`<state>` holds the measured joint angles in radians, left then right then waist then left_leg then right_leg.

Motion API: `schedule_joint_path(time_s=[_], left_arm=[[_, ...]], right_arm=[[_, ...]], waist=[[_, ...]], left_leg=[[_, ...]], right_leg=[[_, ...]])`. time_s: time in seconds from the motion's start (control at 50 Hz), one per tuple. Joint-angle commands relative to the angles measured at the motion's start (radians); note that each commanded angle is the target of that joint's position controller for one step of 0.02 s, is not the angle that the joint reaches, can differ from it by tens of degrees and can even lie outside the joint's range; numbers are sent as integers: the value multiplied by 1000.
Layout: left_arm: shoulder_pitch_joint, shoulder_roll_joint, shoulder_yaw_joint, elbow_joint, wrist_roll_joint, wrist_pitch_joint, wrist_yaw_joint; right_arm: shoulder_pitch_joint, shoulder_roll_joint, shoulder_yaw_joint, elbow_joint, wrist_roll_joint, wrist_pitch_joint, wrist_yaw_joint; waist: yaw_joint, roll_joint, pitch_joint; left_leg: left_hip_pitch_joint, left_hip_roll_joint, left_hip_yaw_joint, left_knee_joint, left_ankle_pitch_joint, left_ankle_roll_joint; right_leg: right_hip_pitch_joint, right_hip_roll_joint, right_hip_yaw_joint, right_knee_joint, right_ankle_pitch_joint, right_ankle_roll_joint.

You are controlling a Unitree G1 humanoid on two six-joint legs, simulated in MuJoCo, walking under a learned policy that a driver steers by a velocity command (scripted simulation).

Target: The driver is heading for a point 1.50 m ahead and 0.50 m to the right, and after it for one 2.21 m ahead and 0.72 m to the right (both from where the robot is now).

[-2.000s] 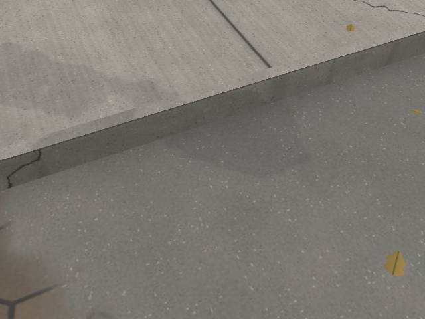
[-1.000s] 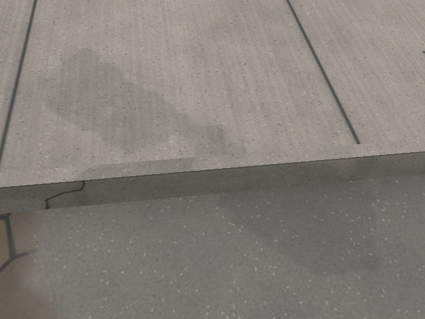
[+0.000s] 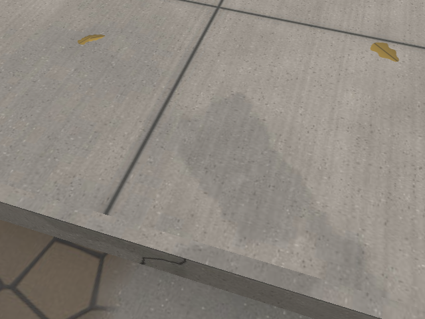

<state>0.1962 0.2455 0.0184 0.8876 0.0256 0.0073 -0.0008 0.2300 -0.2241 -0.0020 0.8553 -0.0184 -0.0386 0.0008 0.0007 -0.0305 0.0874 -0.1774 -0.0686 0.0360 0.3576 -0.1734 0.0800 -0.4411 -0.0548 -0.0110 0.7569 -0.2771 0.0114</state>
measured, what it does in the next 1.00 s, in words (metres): steps on the spot: right foot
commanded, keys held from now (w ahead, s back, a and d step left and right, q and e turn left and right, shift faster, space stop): no key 0.78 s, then w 0.22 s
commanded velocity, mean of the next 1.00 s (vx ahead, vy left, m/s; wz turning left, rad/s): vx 0.06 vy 0.00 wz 0.02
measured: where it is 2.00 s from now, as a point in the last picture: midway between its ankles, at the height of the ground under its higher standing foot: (235, 279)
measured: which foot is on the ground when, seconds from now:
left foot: down 0.00-1.00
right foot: up 0.00-0.08, down 0.10-1.00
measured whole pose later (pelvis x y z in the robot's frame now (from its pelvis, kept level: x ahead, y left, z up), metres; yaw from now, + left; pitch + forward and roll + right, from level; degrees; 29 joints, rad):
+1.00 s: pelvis +0.07 -0.04 +0.00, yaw +0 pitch -1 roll -1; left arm 0.21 0.25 0.03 1.11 0.01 0.01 0.01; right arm 0.25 -0.22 0.00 1.11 -0.04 -0.02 -0.02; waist 0.00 0.00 -0.01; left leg -0.11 0.00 0.00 0.47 -0.38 0.07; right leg -0.19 0.06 -0.03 0.44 -0.25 -0.07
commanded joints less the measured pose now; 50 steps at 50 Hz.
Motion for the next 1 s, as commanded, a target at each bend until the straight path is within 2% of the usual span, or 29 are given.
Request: schedule_joint_path(time_s=[0.02, 0.06, 0.08, 0.1, 0.12, 0.14, 0.16, 0.18, 0.2, 0.22, 0.26, 0.3, 0.42, 0.56, 0.78, 0.8, 0.82, 0.84, 0.86, 0.88, 0.92, 0.96, 1.0], left_arm=[[83, 62, 11, 5, -3, 8, 12], [82, 55, 9, 17, -1, 5, 18], [82, 62, 6, 24, 6, -3, 22], [92, 103, 11, 32, 12, -15, 29], [83, 163, 18, 30, 11, -26, 33], [24, 148, 17, 41, -17, -21, 30], [-6, 100, 7, 36, -19, -22, 23], [-2, 85, 3, 44, -20, -25, 21], [-77, 173, 32, 22, -26, -37, 24], [-78, 152, 29, 25, -22, -44, 29], [-46, 107, 21, 50, -26, -47, 35], [-42, 107, 22, 66, -26, -45, 36], [-97, 132, 26, 82, -24, -42, 30], [-140, 142, 26, 104, -21, -35, 27], [-156, 142, 21, 137, -18, -30, 29], [-143, 136, 19, 146, -18, -29, 30], [-57, 85, -2, 185, -3, -17, 33], [-59, 122, 9, 190, -7, -8, 34], [-63, 150, 18, 187, -7, -2, 32], [-60, 162, 24, 184, -6, 2, 29], [-23, 169, 34, 188, -8, 2, 22], [0, 169, 43, 190, -10, -3, 19], [-46, 148, 43, 167, -15, -9, 12]], right_arm=[[-7, -136, -28, -18, -2, -6, -3], [-32, -130, -23, -2, 7, 3, -7], [-34, -121, -19, 8, 9, 6, -10], [-11, -104, -12, 15, 2, 6, -12], [70, -98, -16, 30, -4, 6, -11], [139, -62, -6, 79, 5, 20, -18], [104, -96, -10, 100, 0, 28, -26], [65, -123, -19, 103, 2, 29, -29], [-42, -178, -39, 61, 20, 33, -38], [-34, -171, -38, 65, 11, 35, -42], [-13, -129, -32, 88, 12, 37, -40], [-11, -121, -33, 103, 12, 37, -40], [-45, -141, -43, 127, 13, 45, -42], [-79, -157, -48, 151, 11, 45, -45], [-93, -150, -47, 184, 11, 37, -47], [-75, -139, -45, 195, 11, 37, -47], [-24, -82, -19, 226, -13, 40, -39], [-26, -85, -20, 227, -16, 41, -35], [-33, -102, -21, 220, -18, 39, -32], [-37, -110, -22, 215, -19, 36, -30], [-27, -99, -17, 211, -22, 26, -23], [2, -82, -12, 212, -25, 12, -18], [64, -77, -10, 229, -21, -3, -18]], waist=[[11, 139, -137], [31, 110, -108], [42, 71, -92], [30, 18, -93], [-35, -64, -81], [-59, -130, -86], [-37, -90, -43], [-17, -71, -44], [-4, -69, -60], [-6, -46, -108], [0, -18, -106], [4, 0, -105], [1, 23, -128], [-1, 25, -119], [0, 20, -104], [-2, 13, -123], [7, 30, -115], [5, 2, -56], [3, -20, -39], [4, -33, -17], [11, -55, 6], [1, -62, 1], [-36, -25, 4]], left_leg=[[-44, 257, -124, -52, 508, 112], [-84, 253, -154, -36, 306, 88], [-113, 231, -160, -21, 187, 52], [-134, 198, -163, 2, 85, 13], [-132, 128, -127, 17, -33, -9], [-7, 96, -97, -44, -92, -20], [43, 104, -106, -55, -43, -30], [62, 116, -115, -48, 13, -27], [14, 83, -78, -9, 6, -36], [10, 86, -77, -11, 14, -41], [2, 93, -85, -23, 48, -43], [10, 96, -81, -15, 103, -45], [46, 106, -82, -6, 145, -51], [45, 114, -80, -10, 110, -53], [19, 118, -74, -15, 35, -56], [24, 109, -62, -15, -43, -55], [43, 136, -99, -56, -126, -43], [20, 109, -75, -21, -217, -36], [-11, 92, -63, 9, -279, -25], [-53, 81, -54, 35, -314, -16], [-108, 65, -33, 88, -314, -6], [-96, 67, -16, 113, -268, 8], [9, 82, -47, 38, -249, 33]], right_leg=[[209, 18, -14, -91, 47, -7], [285, 21, -13, -223, 89, -22], [349, 3, 15, -343, 188, -29], [409, -75, 99, -394, 295, -37], [412, -170, 187, -388, 464, -66], [281, -181, 200, -402, 382, -117], [231, -133, 177, -420, 304, -91], [241, -94, 139, -420, 299, -67], [268, -23, 79, -371, 284, -56], [304, -28, 83, -366, 294, -61], [323, -30, 82, -361, 334, -68], [327, -31, 79, -348, 392, -79], [331, -29, 80, -347, 436, -94], [318, -21, 80, -366, 377, -96], [295, -15, 88, -399, 239, -99], [299, -10, 89, -414, 120, -100], [294, -55, 148, -485, -20, -99], [265, -39, 158, -497, -156, -106], [251, -42, 179, -507, -274, -122], [245, -54, 206, -524, -359, -138], [252, -105, 286, -564, -452, -176], [251, -147, 341, -584, -473, -205], [171, -116, 295, -548, -415, -189]])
